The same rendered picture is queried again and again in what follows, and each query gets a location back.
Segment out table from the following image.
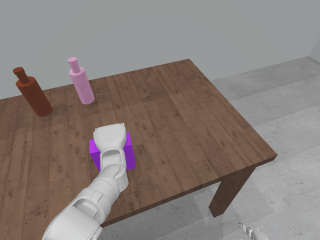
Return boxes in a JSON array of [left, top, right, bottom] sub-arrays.
[[0, 59, 277, 240]]

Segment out robot left forearm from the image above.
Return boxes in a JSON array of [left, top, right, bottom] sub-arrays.
[[42, 146, 129, 240]]

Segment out robot left upper arm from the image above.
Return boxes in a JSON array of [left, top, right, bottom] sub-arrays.
[[44, 206, 103, 240]]

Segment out right robot hand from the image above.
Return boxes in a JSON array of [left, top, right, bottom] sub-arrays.
[[238, 221, 269, 240]]

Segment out sponge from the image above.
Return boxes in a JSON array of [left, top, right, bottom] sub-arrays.
[[89, 132, 136, 172]]

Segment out left robot hand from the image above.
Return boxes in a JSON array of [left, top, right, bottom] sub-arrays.
[[93, 123, 127, 152]]

